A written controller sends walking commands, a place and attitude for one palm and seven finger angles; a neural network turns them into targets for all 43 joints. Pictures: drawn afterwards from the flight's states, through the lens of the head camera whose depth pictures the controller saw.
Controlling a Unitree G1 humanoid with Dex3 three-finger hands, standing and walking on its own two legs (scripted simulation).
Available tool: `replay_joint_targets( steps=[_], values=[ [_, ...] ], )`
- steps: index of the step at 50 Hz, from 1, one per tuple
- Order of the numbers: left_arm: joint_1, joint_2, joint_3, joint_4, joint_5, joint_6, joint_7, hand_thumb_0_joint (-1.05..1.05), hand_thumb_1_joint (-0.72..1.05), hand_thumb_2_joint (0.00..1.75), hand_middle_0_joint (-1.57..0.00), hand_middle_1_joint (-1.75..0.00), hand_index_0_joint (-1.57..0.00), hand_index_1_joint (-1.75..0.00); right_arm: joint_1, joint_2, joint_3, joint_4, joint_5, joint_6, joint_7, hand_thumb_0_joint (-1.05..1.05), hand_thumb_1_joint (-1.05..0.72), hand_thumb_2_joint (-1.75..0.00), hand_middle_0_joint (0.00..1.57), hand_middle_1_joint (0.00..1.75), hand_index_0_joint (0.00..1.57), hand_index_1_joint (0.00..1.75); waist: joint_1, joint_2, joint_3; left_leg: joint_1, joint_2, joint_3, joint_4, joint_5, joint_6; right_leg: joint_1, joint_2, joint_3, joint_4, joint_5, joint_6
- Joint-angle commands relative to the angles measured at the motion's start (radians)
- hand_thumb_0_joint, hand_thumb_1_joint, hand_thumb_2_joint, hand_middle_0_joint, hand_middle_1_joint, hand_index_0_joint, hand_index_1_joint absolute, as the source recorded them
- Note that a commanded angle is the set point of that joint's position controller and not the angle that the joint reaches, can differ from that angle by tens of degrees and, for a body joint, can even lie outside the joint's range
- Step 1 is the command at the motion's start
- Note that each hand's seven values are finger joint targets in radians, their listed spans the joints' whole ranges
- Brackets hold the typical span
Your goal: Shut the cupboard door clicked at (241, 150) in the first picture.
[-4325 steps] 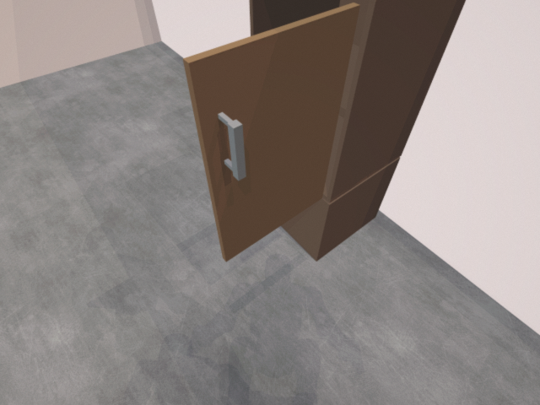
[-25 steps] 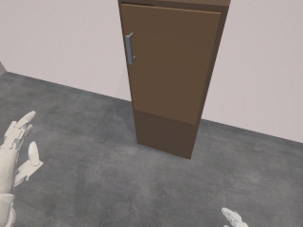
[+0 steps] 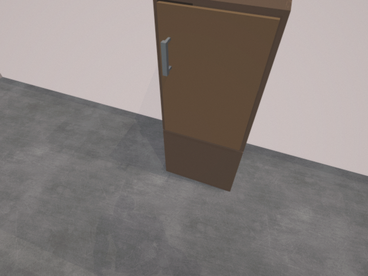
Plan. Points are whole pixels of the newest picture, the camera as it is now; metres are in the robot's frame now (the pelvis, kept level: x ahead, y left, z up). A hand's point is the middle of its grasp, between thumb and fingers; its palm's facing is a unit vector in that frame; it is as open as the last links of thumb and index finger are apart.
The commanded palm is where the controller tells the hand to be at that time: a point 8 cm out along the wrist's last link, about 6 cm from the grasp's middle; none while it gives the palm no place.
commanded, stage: let the arm hang, fingers relaxed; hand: left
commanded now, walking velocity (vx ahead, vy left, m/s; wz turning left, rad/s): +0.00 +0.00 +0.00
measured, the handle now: (167, 56) +0.82 +0.10 +0.07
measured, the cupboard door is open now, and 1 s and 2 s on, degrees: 0 0 0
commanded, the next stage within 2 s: look to check the result in 0.54 s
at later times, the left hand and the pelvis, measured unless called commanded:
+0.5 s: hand out of the picture -0.02 +0.18 -0.18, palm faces +0.02 -0.99 -0.12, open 7.3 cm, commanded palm none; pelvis +0.00 +0.04 +0.00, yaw -2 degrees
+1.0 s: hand out of the picture -0.02 +0.21 -0.18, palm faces +0.00 -0.99 -0.16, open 7.4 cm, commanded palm none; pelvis +0.01 +0.05 +0.00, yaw -2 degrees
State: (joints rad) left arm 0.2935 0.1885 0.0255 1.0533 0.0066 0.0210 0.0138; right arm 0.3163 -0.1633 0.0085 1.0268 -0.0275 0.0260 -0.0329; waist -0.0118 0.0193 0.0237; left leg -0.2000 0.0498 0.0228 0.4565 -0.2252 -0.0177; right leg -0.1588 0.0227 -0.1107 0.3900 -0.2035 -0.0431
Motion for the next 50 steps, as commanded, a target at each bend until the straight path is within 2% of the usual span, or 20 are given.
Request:
replay_joint_targets(
  steps=[1, 3, 11, 16, 23, 25, 29, 30, 33, 46, 50],
  values=[
    [0.024, 0.077, 0.008, 0.001, 0.0, -0.029, 0.009, 0.0, 0.9, 0.9, -0.2, -0.3, -0.2, -0.3, 0.058, -0.094, -0.019, 0.0, 0.007, -0.024, -0.005, 0.0, -0.9, -0.9, 0.2, 0.3, 0.2, 0.3, 0.006, -0.04, 0.032, -0.029, 0.059, -0.063, -0.126, 0.026, 0.039, -0.006, -0.127, 0.14, -0.114, -0.045, -0.003],
    [0.04, 0.065, 0.005, 0.022, -0.001, -0.029, 0.011, 0.0, 0.9, 0.9, -0.2, -0.3, -0.2, -0.3, 0.064, -0.089, -0.016, 0.018, 0.009, -0.028, -0.006, 0.0, -0.9, -0.9, 0.2, 0.3, 0.2, 0.3, 0.008, -0.047, 0.033, -0.024, 0.06, -0.068, -0.136, 0.05, 0.043, 0.001, -0.123, 0.134, -0.096, -0.007, 0.0],
    [0.086, 0.037, -0.001, 0.075, 0.002, -0.027, 0.019, 0.0, 0.9, 0.9, -0.2, -0.3, -0.2, -0.3, 0.089, -0.053, -0.009, 0.069, 0.012, -0.031, -0.01, 0.0, -0.9, -0.9, 0.2, 0.3, 0.2, 0.3, 0.009, -0.029, 0.072, -0.029, 0.055, -0.065, -0.159, 0.046, 0.051, -0.019, -0.122, 0.13, -0.074, 0.005, 0.007],
    [0.105, 0.021, -0.001, 0.091, 0.005, -0.025, 0.022, 0.0, 0.9, 0.9, -0.2, -0.3, -0.2, -0.3, 0.101, -0.04, -0.01, 0.082, 0.013, -0.031, -0.012, 0.0, -0.9, -0.9, 0.2, 0.3, 0.2, 0.3, 0.008, -0.012, 0.1, -0.046, 0.053, -0.068, -0.178, -0.005, 0.054, -0.038, -0.119, 0.131, -0.065, -0.009, 0.013],
    [0.126, 0.003, -0.002, 0.099, 0.008, -0.026, 0.023, 0.0, 0.9, 0.9, -0.2, -0.3, -0.2, -0.3, 0.11, -0.033, -0.013, 0.081, 0.012, -0.034, -0.013, 0.0, -0.9, -0.9, 0.2, 0.3, 0.2, 0.3, 0.006, 0.02, 0.102, -0.052, 0.048, -0.072, -0.188, -0.034, 0.056, -0.037, -0.116, 0.132, -0.055, 0.006, 0.017],
    [0.131, 0.005, -0.001, 0.098, 0.009, -0.027, 0.024, 0.0, 0.9, 0.9, -0.2, -0.3, -0.2, -0.3, 0.109, -0.038, -0.015, 0.077, 0.015, -0.034, -0.013, 0.0, -0.9, -0.9, 0.2, 0.3, 0.2, 0.3, 0.008, 0.003, 0.101, -0.046, 0.051, -0.073, -0.183, -0.026, 0.058, -0.042, -0.116, 0.13, -0.054, 0.005, 0.018],
    [0.133, -0.005, -0.002, 0.102, 0.009, -0.027, 0.024, 0.0, 0.9, 0.9, -0.2, -0.3, -0.2, -0.3, 0.11, -0.036, -0.016, 0.076, 0.013, -0.036, -0.014, 0.0, -0.9, -0.9, 0.2, 0.3, 0.2, 0.3, 0.005, 0.015, 0.092, -0.038, 0.05, -0.076, -0.189, -0.026, 0.059, -0.04, -0.118, 0.127, -0.048, 0.016, 0.021],
    [0.137, 0.002, -0.002, 0.1, 0.01, -0.028, 0.024, 0.0, 0.9, 0.9, -0.2, -0.3, -0.2, -0.3, 0.108, -0.041, -0.016, 0.075, 0.016, -0.035, -0.013, 0.0, -0.9, -0.9, 0.2, 0.3, 0.2, 0.3, 0.006, -0.002, 0.102, -0.039, 0.051, -0.072, -0.185, -0.029, 0.059, -0.05, -0.117, 0.127, -0.051, 0.006, 0.021],
    [0.134, -0.008, -0.004, 0.101, 0.009, -0.027, 0.024, 0.0, 0.9, 0.9, -0.2, -0.3, -0.2, -0.3, 0.113, -0.039, -0.016, 0.075, 0.013, -0.035, -0.013, 0.0, -0.9, -0.9, 0.2, 0.3, 0.2, 0.3, 0.003, 0.0, 0.106, -0.044, 0.052, -0.08, -0.195, -0.044, 0.06, -0.051, -0.117, 0.129, -0.048, 0.006, 0.022],
    [0.131, 0.006, -0.004, 0.097, 0.009, -0.03, 0.027, 0.0, 0.9, 0.9, -0.2, -0.3, -0.2, -0.3, 0.108, -0.041, -0.017, 0.081, 0.016, -0.039, -0.01, 0.0, -0.9, -0.9, 0.2, 0.3, 0.2, 0.3, 0.002, -0.025, 0.073, -0.001, 0.051, -0.064, -0.169, 0.052, 0.063, -0.042, -0.125, 0.131, -0.044, 0.035, 0.026],
    [0.129, 0.012, -0.005, 0.094, 0.009, -0.029, 0.027, 0.0, 0.9, 0.9, -0.2, -0.3, -0.2, -0.3, 0.104, -0.047, -0.015, 0.081, 0.018, -0.037, -0.009, 0.0, -0.9, -0.9, 0.2, 0.3, 0.2, 0.3, 0.003, -0.025, 0.099, -0.008, 0.05, -0.066, -0.173, 0.037, 0.061, -0.054, -0.121, 0.135, -0.048, 0.023, 0.026]
  ],
)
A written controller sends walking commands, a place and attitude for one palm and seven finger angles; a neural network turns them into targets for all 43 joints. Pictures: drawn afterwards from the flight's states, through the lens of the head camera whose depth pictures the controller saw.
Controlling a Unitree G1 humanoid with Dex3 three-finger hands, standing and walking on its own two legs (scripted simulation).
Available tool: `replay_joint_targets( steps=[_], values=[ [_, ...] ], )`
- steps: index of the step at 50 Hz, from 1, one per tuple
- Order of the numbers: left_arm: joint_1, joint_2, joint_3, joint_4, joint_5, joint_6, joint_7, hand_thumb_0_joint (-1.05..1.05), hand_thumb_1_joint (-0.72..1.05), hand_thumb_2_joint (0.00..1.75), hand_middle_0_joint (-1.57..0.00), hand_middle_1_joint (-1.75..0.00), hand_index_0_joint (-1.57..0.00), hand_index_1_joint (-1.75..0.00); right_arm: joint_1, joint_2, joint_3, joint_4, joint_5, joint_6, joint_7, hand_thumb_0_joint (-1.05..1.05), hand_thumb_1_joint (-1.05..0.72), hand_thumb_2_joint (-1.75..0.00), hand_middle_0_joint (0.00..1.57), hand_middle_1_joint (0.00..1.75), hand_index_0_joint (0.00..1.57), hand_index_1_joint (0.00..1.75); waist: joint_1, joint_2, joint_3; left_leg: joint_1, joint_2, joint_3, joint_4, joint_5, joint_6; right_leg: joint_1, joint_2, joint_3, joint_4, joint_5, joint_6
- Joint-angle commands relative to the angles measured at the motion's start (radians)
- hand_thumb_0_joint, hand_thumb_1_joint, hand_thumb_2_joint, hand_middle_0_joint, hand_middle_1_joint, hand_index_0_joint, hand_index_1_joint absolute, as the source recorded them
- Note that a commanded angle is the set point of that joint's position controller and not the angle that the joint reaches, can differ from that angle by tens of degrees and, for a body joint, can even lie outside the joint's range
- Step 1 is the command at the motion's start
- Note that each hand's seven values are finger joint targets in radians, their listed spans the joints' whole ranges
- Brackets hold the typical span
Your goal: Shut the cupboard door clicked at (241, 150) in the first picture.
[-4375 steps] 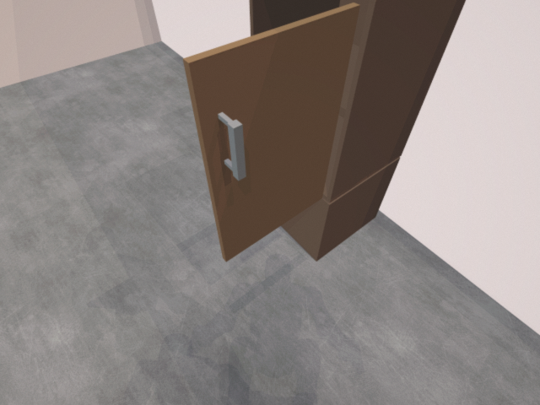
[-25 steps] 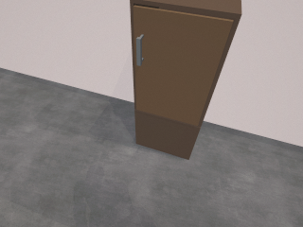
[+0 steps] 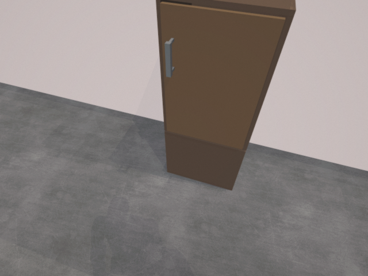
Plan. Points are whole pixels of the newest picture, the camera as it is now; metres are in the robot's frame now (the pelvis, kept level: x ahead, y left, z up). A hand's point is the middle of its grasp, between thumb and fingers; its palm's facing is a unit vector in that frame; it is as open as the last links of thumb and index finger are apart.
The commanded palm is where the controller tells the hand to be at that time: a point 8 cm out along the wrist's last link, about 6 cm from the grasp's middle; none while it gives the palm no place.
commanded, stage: look to check the result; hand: left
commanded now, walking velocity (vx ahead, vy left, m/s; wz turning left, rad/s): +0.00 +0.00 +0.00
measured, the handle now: (170, 57) +0.82 +0.09 +0.07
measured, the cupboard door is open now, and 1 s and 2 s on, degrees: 0 0 0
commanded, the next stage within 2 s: stand and wait in 0.12 s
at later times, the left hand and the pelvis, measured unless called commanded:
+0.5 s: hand out of the picture -0.02 +0.15 -0.18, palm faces +0.04 -0.99 -0.15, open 7.3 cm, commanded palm none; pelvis +0.01 +0.00 +0.00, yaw +0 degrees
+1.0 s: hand out of the picture +0.00 +0.15 -0.18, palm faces +0.04 -0.99 -0.15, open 7.3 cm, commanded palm none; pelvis +0.02 -0.01 +0.00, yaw +0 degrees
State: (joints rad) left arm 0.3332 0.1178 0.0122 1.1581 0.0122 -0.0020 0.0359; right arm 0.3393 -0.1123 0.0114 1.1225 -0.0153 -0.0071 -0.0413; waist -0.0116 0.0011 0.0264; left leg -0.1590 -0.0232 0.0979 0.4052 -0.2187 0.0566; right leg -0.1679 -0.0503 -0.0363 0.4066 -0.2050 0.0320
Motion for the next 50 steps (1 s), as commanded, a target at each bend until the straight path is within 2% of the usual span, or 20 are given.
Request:
replay_joint_targets(
  steps=[1, 13, 28, 32, 34, 50],
  values=[
    [0.086, 0.078, 0.008, -0.008, 0.003, -0.006, 0.005, 0.0, 0.9, 0.9, -0.2, -0.3, -0.2, -0.3, 0.079, -0.091, -0.018, -0.012, 0.004, -0.004, -0.001, 0.0, -0.9, -0.9, 0.2, 0.3, 0.2, 0.3, 0.001, -0.004, 0.094, -0.05, 0.123, -0.14, -0.124, 0.023, -0.014, -0.046, -0.052, 0.061, -0.066, 0.024, -0.049],
    [0.079, 0.074, 0.009, -0.013, 0.003, -0.007, 0.005, 0.0, 0.9, 0.9, -0.2, -0.3, -0.2, -0.3, 0.077, -0.091, -0.019, -0.01, 0.003, -0.006, -0.002, 0.0, -0.9, -0.9, 0.2, 0.3, 0.2, 0.3, 0.001, 0.015, 0.088, -0.042, 0.121, -0.135, -0.126, 0.028, -0.017, -0.038, -0.049, 0.063, -0.067, 0.034, -0.049],
    [0.076, 0.076, 0.008, -0.01, 0.001, -0.012, 0.006, 0.0, 0.9, 0.9, -0.2, -0.3, -0.2, -0.3, 0.075, -0.09, -0.017, -0.004, 0.005, -0.006, -0.002, 0.0, -0.9, -0.9, 0.2, 0.3, 0.2, 0.3, -0.001, -0.009, 0.076, -0.02, 0.121, -0.129, -0.108, 0.086, -0.016, -0.024, -0.052, 0.066, -0.077, 0.059, -0.052],
    [0.079, 0.078, 0.007, -0.01, 0.001, -0.013, 0.006, 0.0, 0.9, 0.9, -0.2, -0.3, -0.2, -0.3, 0.072, -0.09, -0.018, -0.001, 0.005, -0.007, -0.003, 0.0, -0.9, -0.9, 0.2, 0.3, 0.2, 0.3, -0.001, 0.007, 0.065, -0.007, 0.122, -0.125, -0.102, 0.105, -0.017, -0.019, -0.053, 0.066, -0.079, 0.067, -0.052],
    [0.079, 0.076, 0.006, -0.009, 0.001, -0.013, 0.006, 0.0, 0.9, 0.9, -0.2, -0.3, -0.2, -0.3, 0.069, -0.091, -0.018, 0.0, 0.005, -0.007, -0.003, 0.0, -0.9, -0.9, 0.2, 0.3, 0.2, 0.3, 0.0, -0.01, 0.075, -0.009, 0.122, -0.127, -0.105, 0.104, -0.017, -0.022, -0.053, 0.065, -0.079, 0.068, -0.052],
    [0.082, 0.086, 0.008, -0.011, 0.001, -0.015, 0.006, 0.0, 0.9, 0.9, -0.2, -0.3, -0.2, -0.3, 0.063, -0.102, -0.017, -0.002, 0.008, -0.009, -0.004, 0.0, -0.9, -0.9, 0.2, 0.3, 0.2, 0.3, 0.003, 0.004, 0.073, 0.003, 0.124, -0.124, -0.099, 0.151, -0.018, -0.008, -0.052, 0.063, -0.084, 0.098, -0.053]
  ],
)
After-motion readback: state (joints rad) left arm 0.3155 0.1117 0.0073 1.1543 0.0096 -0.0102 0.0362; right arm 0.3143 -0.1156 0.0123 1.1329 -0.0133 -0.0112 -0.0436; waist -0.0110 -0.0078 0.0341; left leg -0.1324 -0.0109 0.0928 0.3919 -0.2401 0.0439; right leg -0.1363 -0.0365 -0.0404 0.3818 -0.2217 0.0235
